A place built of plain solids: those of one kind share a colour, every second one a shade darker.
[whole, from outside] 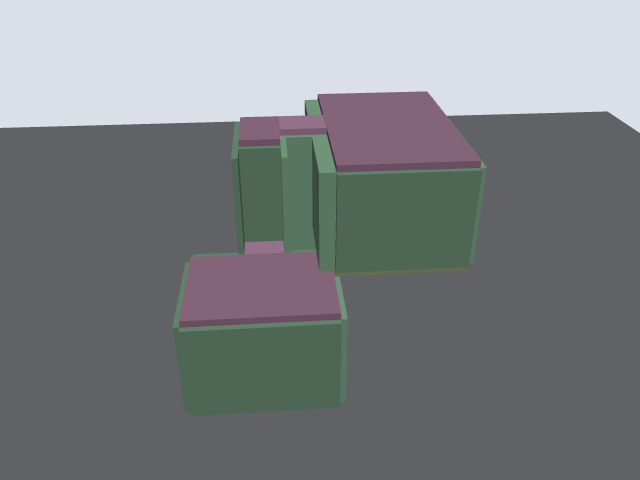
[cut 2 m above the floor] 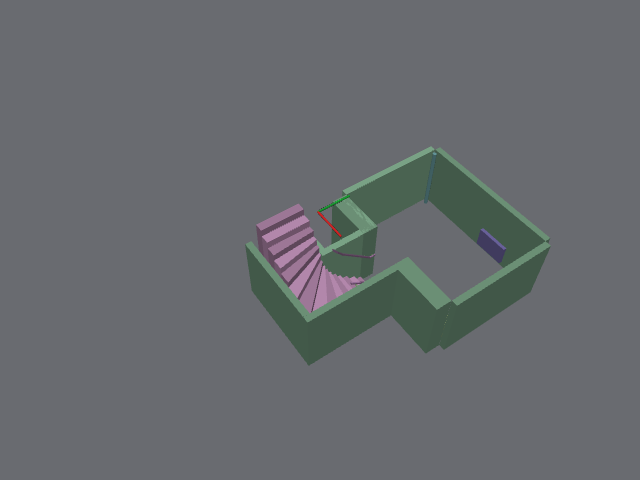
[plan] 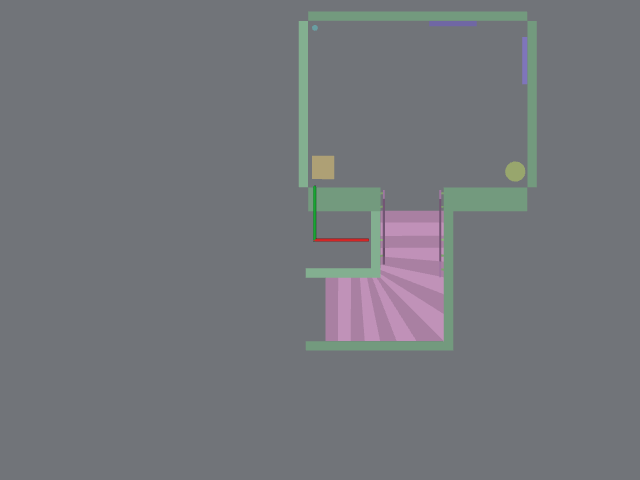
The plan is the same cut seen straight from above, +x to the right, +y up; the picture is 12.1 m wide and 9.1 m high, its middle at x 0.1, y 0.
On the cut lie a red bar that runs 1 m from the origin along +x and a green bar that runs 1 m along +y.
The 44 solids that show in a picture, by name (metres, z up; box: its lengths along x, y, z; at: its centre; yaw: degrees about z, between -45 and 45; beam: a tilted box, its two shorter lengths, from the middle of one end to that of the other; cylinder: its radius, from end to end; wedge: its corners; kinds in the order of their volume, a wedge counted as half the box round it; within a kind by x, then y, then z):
{
 "wall_1": {"box": [0.18, 6.28, 3.03], "at": [-4.12, -1.01, 4.69]},
 "wall_2": {"box": [3.86, 0.18, 3.03], "at": [-2.1, 2.22, 4.69]},
 "wall_3": {"box": [0.18, 3.15, 2.99], "at": [-0.22, 2.58, 1.45]},
 "wall_4": {"box": [0.46, 2.24, 3.03], "at": [0.06, -3.03, 4.69]},
 "wall_5": {"box": [0.46, 2.84, 3.03], "at": [0.06, 0.7, 4.69]},
 "wall_6": {"box": [1.42, 0.18, 6.26], "at": [0.54, -0.63, 3.08]},
 "wall_7": {"box": [1.37, 0.46, 2.99], "at": [0.56, 0.77, 1.45]},
 "wall_8": {"box": [1.37, 0.18, 2.99], "at": [0.56, 0.91, 1.45]},
 "wall_9": {"box": [2.62, 0.18, 6.26], "at": [1.14, -2.01, 3.08]},
 "wall_10": {"box": [0.18, 1.71, 6.26], "at": [1.16, 0.14, 3.08]},
 "wall_11": {"box": [1.2, 0.18, 3.27], "at": [1.85, 0.18, 4.58]},
 "wall_12": {"box": [4.16, 0.18, 2.99], "at": [1.95, 4.24, 1.45]},
 "wall_13": {"box": [0.18, 3.09, 6.26], "at": [2.54, -0.55, 3.08]},
 "wall_14": {"box": [1.59, 0.46, 2.99], "at": [3.24, 0.77, 1.45]},
 "wall_15": {"box": [1.59, 0.18, 2.99], "at": [3.24, 0.91, 1.45]},
 "wall_16": {"box": [0.18, 3.15, 2.99], "at": [4.12, 2.58, 1.45]},
 "roof_1": {"box": [3.86, 6.28, 0.2], "at": [-2.1, -1.01, 6.31]},
 "roof_2": {"box": [1.42, 1.2, 0.2], "at": [0.54, -1.32, 6.31]},
 "roof_3": {"box": [1.2, 2.0, 0.2], "at": [1.85, -0.91, 6.31]},
 "roof_4": {"box": [1.2, 0.91, 0.2], "at": [1.85, 0.54, 3.04]},
 "roof_5": {"box": [4.16, 3.15, 0.2], "at": [1.95, 2.58, 3.04]},
 "tread_1": {"wedge": [[0.2, -1.92, -0.05], [0.2, -1.92, 2.97], [0.2, -0.72, -0.05], [0.2, -0.72, 2.97], [0.44, -1.92, -0.05], [0.44, -1.92, 2.98], [0.44, -0.72, -0.05], [0.44, -0.72, 2.98]]},
 "tread_2": {"wedge": [[0.44, -1.92, -0.05], [0.44, -1.92, 2.78], [0.44, -0.72, -0.05], [0.44, -0.72, 2.78], [0.68, -1.92, -0.05], [0.68, -1.92, 2.78], [0.69, -0.72, -0.05], [0.69, -0.72, 2.78]]},
 "tread_3": {"wedge": [[0.68, -1.92, -0.05], [0.68, -1.92, 2.57], [0.68, -0.72, -0.05], [0.68, -0.72, 2.58], [0.86, -0.72, -0.05], [0.86, -0.72, 2.58], [0.95, -1.92, -0.05], [0.95, -1.92, 2.58]]},
 "tread_4": {"wedge": [[0.85, -0.72, -0.05], [0.85, -0.72, 2.38], [0.95, -1.92, -0.05], [0.95, -1.92, 2.38], [0.99, -0.72, -0.05], [0.99, -0.72, 2.38], [1.24, -1.92, -0.05], [1.24, -1.92, 2.38]]},
 "tread_5": {"wedge": [[0.99, -0.72, -0.05], [0.99, -0.72, 2.18], [1.09, -0.72, -0.05], [1.09, -0.72, 2.18], [1.24, -1.92, -0.05], [1.24, -1.92, 2.18], [1.55, -1.92, -0.05], [1.55, -1.92, 2.18]]},
 "tread_6": {"wedge": [[1.09, -0.72, -0.05], [1.09, -0.72, 1.98], [1.17, -0.72, -0.05], [1.17, -0.72, 1.98], [1.55, -1.92, -0.05], [1.55, -1.92, 1.98], [1.93, -1.92, -0.05], [1.93, -1.92, 1.99]]},
 "tread_7": {"wedge": [[1.17, -0.72, -0.05], [1.17, -0.72, 1.78], [1.25, -0.72, -0.05], [1.25, -0.72, 1.78], [1.93, -1.92, -0.05], [1.93, -1.92, 1.78], [2.45, -1.92, -0.05], [2.45, -1.92, 1.78]]},
 "tread_8": {"wedge": [[1.25, -0.72, -0.05], [1.25, -0.72, 1.58], [1.25, -0.64, -0.05], [1.25, -0.64, 1.58], [2.45, -1.92, -0.05], [2.45, -1.92, 1.58], [2.45, -1.4, -0.05], [2.45, -1.4, 1.59]]},
 "tread_9": {"wedge": [[1.25, -0.65, -0.05], [1.25, -0.65, 1.39], [1.25, -0.57, -0.05], [1.25, -0.57, 1.39], [2.45, -1.41, -0.05], [2.45, -1.41, 1.38], [2.45, -1.03, -0.05], [2.45, -1.03, 1.38]]},
 "tread_10": {"wedge": [[1.25, -0.57, -0.05], [1.25, -0.57, 1.19], [1.25, -0.47, -0.05], [1.25, -0.47, 1.19], [2.45, -1.03, -0.05], [2.45, -1.03, 1.19], [2.45, -0.71, -0.05], [2.45, -0.71, 1.19]]},
 "tread_11": {"wedge": [[1.25, -0.47, -0.05], [1.25, -0.47, 0.99], [1.25, -0.31, -0.05], [1.25, -0.31, 0.99], [2.45, -0.71, -0.05], [2.45, -0.71, 0.99], [2.45, -0.41, -0.05], [2.45, -0.41, 0.99]]},
 "tread_12": {"wedge": [[1.25, -0.31, -0.05], [1.25, -0.31, 0.79], [1.25, -0.15, -0.05], [1.25, -0.15, 0.79], [2.45, -0.41, -0.05], [2.45, -0.41, 0.79], [2.45, -0.15, -0.05], [2.45, -0.15, 0.79]]},
 "tread_13": {"wedge": [[1.25, -0.15, -0.05], [1.25, -0.15, 0.59], [1.25, 0.08, -0.05], [1.25, 0.08, 0.59], [2.45, -0.15, -0.05], [2.45, -0.15, 0.59], [2.45, 0.08, -0.05], [2.45, 0.08, 0.59]]},
 "tread_14": {"wedge": [[1.25, 0.07, -0.05], [1.25, 0.07, 0.39], [1.25, 0.33, -0.05], [1.25, 0.33, 0.39], [2.45, 0.08, -0.05], [2.45, 0.08, 0.39], [2.45, 0.33, -0.05], [2.45, 0.33, 0.39]]},
 "tread_15": {"wedge": [[1.25, 0.33, -0.05], [1.25, 0.33, 0.19], [1.25, 0.56, -0.05], [1.25, 0.56, 0.19], [2.45, 0.33, -0.05], [2.45, 0.33, 0.19], [2.45, 0.56, -0.05], [2.45, 0.56, 0.19]]},
 "floor_1": {"box": [4.24, 6.28, 0.23], "at": [-1.91, -1.01, 3.06]},
 "radiator_1": {"box": [0.9, 0.1, 0.6], "at": [2.62, 4.1, 0.45]},
 "radiator_2": {"box": [0.1, 0.9, 0.6], "at": [3.98, 3.4, 0.45]},
 "carton_1": {"box": [0.43, 0.45, 0.41], "at": [0.16, 1.38, 0.15], "yaw": -0.2},
 "bin_1": {"cylinder": 0.19, "from": [3.8, 1.3, 0.0], "to": [3.8, 1.3, 0.62]},
 "guard_rail_1": {"wedge": [[1.29, -0.15, 1.71], [1.29, -0.15, 1.76], [1.29, 0.78, 0.91], [1.29, 0.78, 0.97], [1.33, -0.15, 1.71], [1.33, -0.15, 1.76], [1.33, 0.78, 0.91], [1.33, 0.78, 0.97]]},
 "guard_rail_2": {"wedge": [[2.36, -0.15, 1.71], [2.36, -0.15, 1.76], [2.36, 0.78, 0.91], [2.36, 0.78, 0.97], [2.4, -0.15, 1.71], [2.4, -0.15, 1.76], [2.4, 0.78, 0.91], [2.4, 0.78, 0.97]]},
 "pipe_1": {"cylinder": 0.06, "from": [0.0, 4.02, 0.0], "to": [0.0, 4.02, 2.94]}
}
